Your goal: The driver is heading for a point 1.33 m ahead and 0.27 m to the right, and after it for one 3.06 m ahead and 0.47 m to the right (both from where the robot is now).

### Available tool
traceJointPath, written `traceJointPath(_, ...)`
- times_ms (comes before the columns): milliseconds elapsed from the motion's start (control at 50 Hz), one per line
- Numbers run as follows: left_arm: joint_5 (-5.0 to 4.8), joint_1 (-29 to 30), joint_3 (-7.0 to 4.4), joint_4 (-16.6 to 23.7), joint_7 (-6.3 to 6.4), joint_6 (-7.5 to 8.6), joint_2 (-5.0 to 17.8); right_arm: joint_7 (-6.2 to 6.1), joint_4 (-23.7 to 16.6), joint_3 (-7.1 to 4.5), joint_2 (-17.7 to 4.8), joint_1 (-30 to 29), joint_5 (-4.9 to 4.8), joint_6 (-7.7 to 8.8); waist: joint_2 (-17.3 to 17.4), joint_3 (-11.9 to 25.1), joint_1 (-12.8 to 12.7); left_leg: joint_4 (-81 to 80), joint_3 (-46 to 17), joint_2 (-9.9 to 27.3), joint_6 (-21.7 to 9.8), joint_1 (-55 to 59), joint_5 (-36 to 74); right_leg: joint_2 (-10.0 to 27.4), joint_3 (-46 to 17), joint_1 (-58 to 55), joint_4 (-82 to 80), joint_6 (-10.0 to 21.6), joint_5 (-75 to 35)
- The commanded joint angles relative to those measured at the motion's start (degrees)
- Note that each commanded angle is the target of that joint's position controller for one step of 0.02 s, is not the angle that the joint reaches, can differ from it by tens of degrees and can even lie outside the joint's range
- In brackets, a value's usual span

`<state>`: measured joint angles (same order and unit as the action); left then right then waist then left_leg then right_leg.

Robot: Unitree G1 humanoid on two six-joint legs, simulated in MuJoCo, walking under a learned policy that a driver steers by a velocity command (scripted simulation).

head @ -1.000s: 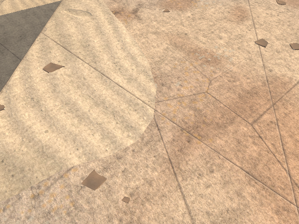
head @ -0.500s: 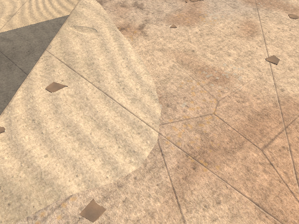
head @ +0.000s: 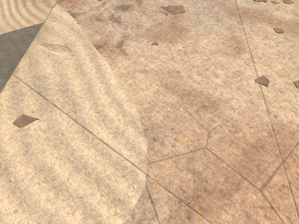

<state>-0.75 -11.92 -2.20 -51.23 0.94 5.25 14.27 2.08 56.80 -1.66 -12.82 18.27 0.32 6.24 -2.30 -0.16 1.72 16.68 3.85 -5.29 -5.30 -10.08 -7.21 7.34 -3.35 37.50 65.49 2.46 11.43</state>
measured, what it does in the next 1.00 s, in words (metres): walks ahead: right foot, then left foot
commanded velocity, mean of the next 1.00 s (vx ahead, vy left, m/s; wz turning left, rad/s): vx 0.50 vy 0.00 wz -0.06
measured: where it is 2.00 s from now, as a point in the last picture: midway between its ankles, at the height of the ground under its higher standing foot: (180, 129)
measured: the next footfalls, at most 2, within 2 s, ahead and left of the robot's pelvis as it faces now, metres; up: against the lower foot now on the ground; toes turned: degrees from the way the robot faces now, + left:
right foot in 0.30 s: +0.34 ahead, -0.17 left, +0.00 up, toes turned -2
left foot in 0.88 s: +0.66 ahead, +0.07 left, +0.00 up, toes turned +1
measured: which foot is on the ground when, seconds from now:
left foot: down 0.00-0.30, up 0.32-0.86, down 0.88-1.00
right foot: up 0.00-0.28, down 0.30-0.88, up 0.90-1.00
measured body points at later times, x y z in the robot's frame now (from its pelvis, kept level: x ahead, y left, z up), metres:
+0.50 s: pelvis +0.28 -0.09 +0.00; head +0.29 -0.10 +0.45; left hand +0.33 +0.18 -0.12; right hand +0.36 -0.35 -0.14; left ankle +0.27 +0.08 -0.65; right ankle +0.30 -0.16 -0.74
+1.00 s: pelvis +0.55 -0.02 -0.01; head +0.58 -0.01 +0.44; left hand +0.58 +0.24 -0.16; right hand +0.67 -0.29 -0.12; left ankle +0.62 +0.07 -0.74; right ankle +0.42 -0.16 -0.65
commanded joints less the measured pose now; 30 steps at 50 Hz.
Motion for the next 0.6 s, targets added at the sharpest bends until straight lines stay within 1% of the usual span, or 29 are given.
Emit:
traceJointPath(20,0.72,-2.0,-0.81,2.4,0.43,-0.25,2.7,-1.15,-3.1,-1.17,-7.5,-2.1,-0.04,1.0,4.5,-3.1,-2.7,-11.9,-12.2,16.1,-9.7,-5.6,3.6,2.5,-0.1,1.9,-7.7,-1.7,-8.8)
traceJointPath(60,0.56,2.7,-0.67,3.8,0.14,0.17,2.2,-1.79,-2.7,-1.28,-8.2,0.2,-0.44,0.54,4.3,-3.0,-1.0,-11.6,-11.0,15.6,-8.4,-2.7,4.7,1.7,0.6,2.4,-16.7,-1.8,-14.2)
traceJointPath(120,0.04,9.0,-0.34,5.3,-0.54,0.49,1.6,-2.12,-1.8,-1.51,-9.4,3.5,-1.1,0.08,4.7,-3.3,1.3,-10.8,-9.3,15.5,-7.0,0.9,4.2,-0.6,2.5,0.1,-26.6,-2.3,-17.6)
traceJointPath(180,-0.46,13.5,-0.12,7.0,-1.61,0.75,1.9,-2.17,-0.5,-1.68,-9.6,6.3,-1.46,-0.63,5.2,-4.5,2.9,-8.5,-9.7,17.5,-6.8,6.3,3.3,-1.5,2.7,0.3,-31.8,-1.9,-15.0)
traceJointPath(220,-0.56,14.6,-0.21,8.0,-2.38,1.19,2.7,-2.31,-0.1,-1.94,-9.9,6.7,-1.49,-1.21,5.5,-4.7,2.5,-6.0,-10.5,19.3,-6.2,9.9,3.9,-2.1,2.6,-0.2,-34.3,-0.5,-10.9)
traceJointPath(240,-0.56,13.8,-0.42,8.1,-2.66,1.45,3.4,-2.37,-0.1,-2.13,-10.3,6.4,-1.54,-1.5,5.9,-4.2,1.7,-4.5,-10.9,20.0,-5.7,11.0,5.4,-2.5,2.9,-2.0,-35.5,0.3,-8.6)
traceJointPath(260,-0.54,11.4,-0.82,7.8,-2.8,1.7,4.2,-2.41,-0.2,-2.3,-10.8,5.5,-1.55,-1.81,6.6,-3.0,0.1,-1.9,-10.8,20.1,-5.1,11.4,10.1,-3.6,3.8,-6.0,-36.6,1.1,-6.7)
traceJointPath(280,-0.42,6.0,-1.77,6.3,-2.73,1.86,5.8,-2.42,-0.6,-2.2,-10.7,4.1,-1.41,-2.11,6.6,0.0,-3.2,4.5,-9.1,18.3,-3.9,10.8,19.7,-5.5,5.4,-13.7,-37.9,2.4,-5.8)
traceJointPath(300,-0.36,-4.6,-3.39,3.1,-2.35,1.99,9.1,-2.38,-1.2,-1.52,-8.9,3.6,-0.8,-2.28,5.2,6.6,-7.5,17.2,-6.1,14.7,-2.2,6.3,24.3,-5.2,4.5,-27.9,-37.4,4.5,-6.7)
traceJointPath(320,0.7,-14.6,-4.84,1.3,-2.02,1.88,15.0,-2.19,-2.7,0.0,-4.6,6.9,-0.06,-1.62,-4.3,16.4,-8.7,39.5,-1.7,8.4,1.2,-12.0,9.4,8.7,-14.0,-50.0,-37.4,11.0,-5.0)
traceJointPath(340,0.68,-17.4,-4.73,0.4,-2.51,1.58,15.3,-1.79,-2.2,1.34,-0.3,10.7,-0.61,-0.13,-15.7,21.7,-7.4,53.1,-6.3,1.1,2.8,-28.3,-24.5,16.1,-36.7,-60.9,-46.3,16.2,3.8)
traceJointPath(360,0.4,-14.8,-3.24,0.8,-2.5,1.74,10.0,-1.57,-2.7,-0.43,-7.5,6.1,-2.23,0.94,-9.7,16.6,-7.8,59.3,-11.4,4.8,1.5,-34.1,-23.2,14.4,-34.4,-56.8,-48.1,13.6,6.8)
traceJointPath(380,0.14,-8.7,-2.45,2.2,-2.42,1.71,8.0,-1.54,-4.4,-1.0,-9.6,1.2,-2.86,1.43,-6.3,9.6,-6.3,58.8,-9.5,8.0,0.6,-35.5,-17.3,12.9,-25.6,-48.4,-49.0,11.4,1.9)
traceJointPath(400,0.45,-3.9,-1.84,3.2,-2.62,1.61,6.4,-1.92,-4.6,-1.16,-9.2,-1.3,-2.16,1.33,-1.5,6.3,-4.6,56.1,-8.4,10.5,0.8,-32.7,-12.0,10.5,-19.3,-40.5,-50.7,10.4,-3.9)
traceJointPath(420,0.8,-1.7,-1.46,3.5,-2.87,1.66,5.0,-2.14,-4.8,-1.45,-8.2,-1.5,-1.47,0.75,-1.2,3.9,-2.8,52.8,-8.2,12.3,1.1,-29.9,-8.8,8.2,-14.7,-34.9,-52.7,9.8,-7.5)
traceJointPath(440,1.13,-1.2,-1.13,3.0,-3.09,1.72,3.8,-2.13,-4.5,-1.48,-6.9,-0.4,-1.33,-0.09,-2.1,3.3,-1.4,50.8,-8.3,13.3,1.3,-26.7,-6.8,6.5,-11.6,-31.7,-54.5,9.4,-8.9)
traceJointPath(460,1.1,-1.8,-1.15,2.3,-3.16,1.83,3.7,-2.17,-4.1,-1.42,-5.6,0.6,-1.36,-0.79,-2.4,2.8,-0.8,49.7,-7.7,13.3,1.7,-25.3,-5.8,5.5,-9.4,-30.0,-55.7,9.7,-11.0)
traceJointPath(480,1.04,-2.9,-1.32,1.6,-3.05,1.97,4.3,-2.27,-4.1,-1.46,-5.0,0.8,-1.32,-1.31,-2.0,2.1,-0.3,48.6,-7.3,13.5,2.1,-25.5,-5.0,5.1,-7.6,-29.0,-56.4,10.1,-13.9)
traceJointPath(500,1.03,-3.8,-1.53,0.9,-2.8,2.03,5.2,-2.37,-4.6,-1.6,-5.1,-0.4,-1.16,-1.62,-1.6,1.1,-0.2,46.9,-7.1,13.6,2.6,-27.1,-3.3,5.0,-6.2,-28.9,-57.0,10.4,-16.4)
traceJointPath(540,1.06,-6.0,-1.82,-0.1,-2.13,1.78,6.2,-2.49,-6.2,-1.84,-5.3,-4.8,-0.72,-1.82,-0.7,-0.4,-1.0,41.4,-7.0,13.8,3.6,-31.2,1.3,5.2,-4.6,-30.2,-57.8,10.5,-19.1)
traceJointPath(560,0.99,-7.0,-1.8,-0.5,-1.78,1.52,6.3,-2.45,-7.0,-1.87,-5.1,-7.1,-0.6,-1.77,-0.6,-0.8,-1.5,38.3,-6.9,13.8,4.0,-32.6,3.8,5.1,-4.0,-31.0,-58.0,10.3,-19.5)
traceJointPath(600,0.82,-8.2,-1.72,-1.1,-1.25,1.11,6.4,-2.18,-8.2,-1.75,-4.4,-10.9,-0.65,-1.56,-1.0,-1.6,-2.4,31.2,-6.3,13.2,4.2,-32.4,8.9,4.1,-2.0,-31.5,-58.7,9.4,-18.2)
Velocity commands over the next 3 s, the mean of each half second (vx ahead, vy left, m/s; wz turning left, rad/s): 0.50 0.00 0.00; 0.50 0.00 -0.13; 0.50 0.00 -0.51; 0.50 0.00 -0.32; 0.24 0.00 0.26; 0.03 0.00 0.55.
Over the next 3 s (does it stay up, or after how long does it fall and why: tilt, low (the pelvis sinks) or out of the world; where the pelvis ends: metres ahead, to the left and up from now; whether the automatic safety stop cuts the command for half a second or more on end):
stays up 1.25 -0.25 0.00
